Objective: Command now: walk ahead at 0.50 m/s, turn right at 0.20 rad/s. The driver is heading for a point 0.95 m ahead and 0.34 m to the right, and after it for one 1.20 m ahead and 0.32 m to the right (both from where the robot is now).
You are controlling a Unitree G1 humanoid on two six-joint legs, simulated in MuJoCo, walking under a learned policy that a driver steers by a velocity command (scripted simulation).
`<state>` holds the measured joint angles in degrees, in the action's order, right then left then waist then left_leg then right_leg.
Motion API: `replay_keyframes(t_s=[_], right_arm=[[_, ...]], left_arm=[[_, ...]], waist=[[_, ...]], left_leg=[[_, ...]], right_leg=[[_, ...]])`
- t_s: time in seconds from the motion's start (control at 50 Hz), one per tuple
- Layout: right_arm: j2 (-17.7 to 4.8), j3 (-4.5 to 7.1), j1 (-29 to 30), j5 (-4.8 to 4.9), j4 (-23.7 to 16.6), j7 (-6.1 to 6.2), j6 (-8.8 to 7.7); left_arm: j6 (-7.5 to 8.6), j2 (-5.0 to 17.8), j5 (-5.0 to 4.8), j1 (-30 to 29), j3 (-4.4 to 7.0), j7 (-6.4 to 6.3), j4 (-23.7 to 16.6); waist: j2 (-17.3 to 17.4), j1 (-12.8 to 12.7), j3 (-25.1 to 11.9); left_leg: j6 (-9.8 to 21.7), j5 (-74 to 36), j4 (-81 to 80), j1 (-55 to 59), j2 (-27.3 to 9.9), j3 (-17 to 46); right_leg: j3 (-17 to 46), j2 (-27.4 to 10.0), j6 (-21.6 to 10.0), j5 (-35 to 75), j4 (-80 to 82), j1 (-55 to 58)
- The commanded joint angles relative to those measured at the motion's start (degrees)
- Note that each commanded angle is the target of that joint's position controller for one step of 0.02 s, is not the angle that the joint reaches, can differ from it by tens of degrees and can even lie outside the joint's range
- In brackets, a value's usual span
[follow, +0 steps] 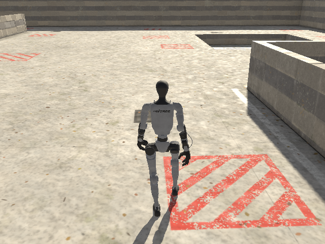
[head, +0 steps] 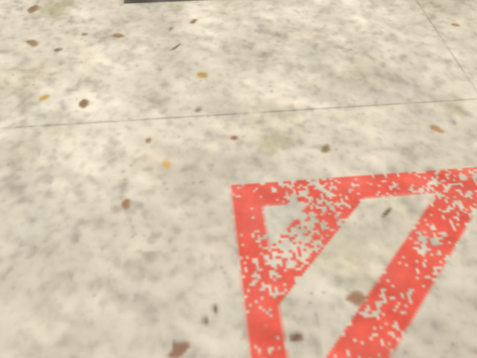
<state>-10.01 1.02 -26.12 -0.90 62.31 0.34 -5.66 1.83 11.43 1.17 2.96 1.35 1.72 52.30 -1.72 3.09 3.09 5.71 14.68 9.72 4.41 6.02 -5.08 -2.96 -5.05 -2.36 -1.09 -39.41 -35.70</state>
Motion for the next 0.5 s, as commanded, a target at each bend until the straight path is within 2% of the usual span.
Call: replay_keyframes(t_s=[0.02, 0.04, 0.08, 0.1, 0.12, 0.14, 0.16, 0.18, 0.2, 0.22, 0.24, 0.26, 0.28, 0.32, 0.36, 0.4, 0.46, 0.5], right_arm=[[-7.22, 1.12, -4.5, -0.6, -0.48, 0.78, -0.32], [-7.36, 1.16, -4.13, -0.78, -0.38, 1.06, -0.27], [-8.41, 1.42, -2.41, -0.88, -0.59, 1.62, -0.23], [-9.08, 1.62, -1.73, -1.03, -0.77, 1.73, 0.01], [-9.75, 1.79, -0.68, -0.76, -1.24, 1.73, 0.38], [-9.74, 1.64, 0.65, -0.34, -2.84, 1.65, 0.3], [-5.3, 0.93, -3.36, 1.56, -5.41, 0.45, -0.01], [-8.85, 1.99, 0.73, 0.13, -6.19, 0.1, -0.4], [-8.93, 2.16, 6.43, -0.04, -8.91, -0.25, -0.98], [-9.0, 2.17, 8.59, -0.01, -9.63, -0.37, -1.52], [-8.37, 2.29, 9.09, -0.33, -9.9, -0.29, -1.15], [-7.57, 2.15, 8.31, -1.17, -10.33, -0.27, -0.11], [-6.72, 2.08, 7.98, -1.67, -10.6, -0.41, 0.94], [-6.1, 2.01, 9.5, -1.97, -11.94, -0.69, 2.35], [-6.49, 2.05, 14.77, -1.89, -14.39, -0.85, 2.91], [-6.93, 2.07, 20.57, -1.62, -16.78, -0.96, 3.11], [-6.96, 1.77, 26.32, -1.32, -19.32, -1.28, 3.13], [-7.08, 1.46, 29.94, -1.11, -21.03, -1.45, 2.98]], left_arm=[[0.9, 2.55, -0.22, -6.52, 0.15, -0.04, -4.78], [1.06, 2.82, -0.15, -6.17, 0.3, -0.07, -4.95], [1.46, 3.77, 0.17, -1.59, 0.96, -0.44, -3.89], [1.75, 4.71, 0.28, 3.81, 1.59, -0.72, -2.23], [2.15, 5.7, 0.56, 12.04, 2.39, -0.99, 0.55], [2.35, 9.03, 1.65, 20.78, 3.74, -1.41, 2.85], [1.88, 15.63, 2.16, 25.92, 5.8, -1.85, 3.0], [0.98, 13.88, -0.1, 22.67, 5.45, -1.06, 3.28], [0.79, 12.75, -0.86, 16.33, 5.14, -0.96, 2.1], [0.9, 9.4, -0.7, 13.21, 4.42, -0.87, 1.47], [1.17, 7.69, -0.7, 11.78, 3.93, -1.09, 1.2], [1.49, 6.3, -0.95, 11.3, 3.43, -1.43, 1.49], [1.99, 6.38, -1.02, 11.96, 3.32, -1.54, 1.55], [2.71, 8.39, -1.15, 14.34, 3.75, -1.67, 1.89], [2.67, 9.62, -1.21, 16.6, 4.03, -1.74, 1.85], [2.38, 9.33, -1.17, 19.47, 3.97, -1.66, 1.89], [1.98, 9.55, -1.02, 23.22, 4.05, -1.78, 1.76], [1.76, 9.78, -0.78, 25.16, 4.09, -2.06, 1.57]], waist=[[5.51, 0.4, 3.16], [5.61, -0.26, 3.01], [6.56, -2.99, 0.42], [6.84, -5.24, -2.45], [6.27, -8.78, -6.36], [4.59, -12.52, -10.84], [-8.85, -10.93, -17.86], [-3.05, -9.53, -18.07], [-1.59, -7.18, -8.56], [2.27, -5.57, -4.0], [3.54, -3.57, -1.25], [2.94, -1.66, -0.76], [2.04, -1.04, -1.34], [1.16, -0.84, -1.54], [0.12, -2.02, -0.32], [-0.72, -4.07, 0.46], [-1.66, -6.61, -0.32], [-1.99, -7.92, -0.42]], left_leg=[[3.89, -33.99, -0.67, 0.69, -16.88, 3.78], [3.72, -38.27, 1.05, 2.39, -17.64, 2.76], [2.83, -54.33, 8.58, 4.43, -18.53, 0.47], [2.42, -59.95, 15.94, 4.91, -18.6, -0.41], [1.55, -58.22, 26.38, 2.38, -17.84, -1.82], [0.44, -44.78, 40.5, -8.78, -16.78, -2.92], [-2.73, -6.74, 65.96, -32.2, -5.91, -4.57], [-2.14, 12.6, 72.15, -40.82, -3.25, 5.85], [-1.65, 7.33, 70.3, -45.36, -7.12, 7.93], [-1.92, 3.22, 66.11, -43.73, -9.2, 7.65], [-2.55, 2.19, 62.12, -40.9, -10.56, 7.63], [-3.65, 1.94, 58.86, -37.43, -11.42, 7.62], [-4.61, 2.06, 56.61, -35.38, -11.56, 7.36], [-6.26, 0.75, 52.95, -35.64, -11.38, 5.97], [-7.68, -3.56, 47.73, -38.38, -11.6, 5.04], [-8.5, -8.1, 42.0, -41.26, -11.37, 4.63], [-8.56, -12.88, 35.82, -43.24, -10.15, 4.91], [-8.34, -13.52, 32.43, -44.18, -9.15, 5.06]], right_leg=[[-2.65, 2.95, -1.84, -0.38, 4.19, 0.37], [-2.76, 3.75, -2.91, -2.35, 5.28, 1.42], [-4.3, 6.9, -5.46, -7.41, 6.52, 7.85], [-4.95, 8.86, -6.88, -9.46, 7.56, 13.12], [-4.98, 10.11, -8.42, -7.55, 11.54, 22.39], [3.29, 3.95, -11.37, -8.82, 12.23, 36.1], [33.31, -13.47, -21.74, -10.22, 14.99, 54.12], [44.73, -14.71, -22.31, -10.37, 22.08, 53.9], [35.93, -12.95, -20.3, -11.91, 23.71, 45.64], [30.57, -11.03, -18.07, -7.64, 25.77, 37.98], [26.16, -8.36, -16.06, -2.23, 26.73, 32.06], [22.45, -5.78, -14.54, 1.76, 27.33, 27.69], [20.47, -4.45, -14.05, 4.13, 27.49, 25.79], [18.33, -2.66, -14.14, 7.63, 27.93, 24.09], [17.96, -1.46, -13.4, 6.93, 29.06, 23.62], [18.58, -0.77, -11.96, 7.44, 29.13, 25.47], [19.49, -0.4, -10.26, 10.38, 27.32, 30.47], [20.59, -0.69, -10.27, 12.49, 25.9, 33.87]])
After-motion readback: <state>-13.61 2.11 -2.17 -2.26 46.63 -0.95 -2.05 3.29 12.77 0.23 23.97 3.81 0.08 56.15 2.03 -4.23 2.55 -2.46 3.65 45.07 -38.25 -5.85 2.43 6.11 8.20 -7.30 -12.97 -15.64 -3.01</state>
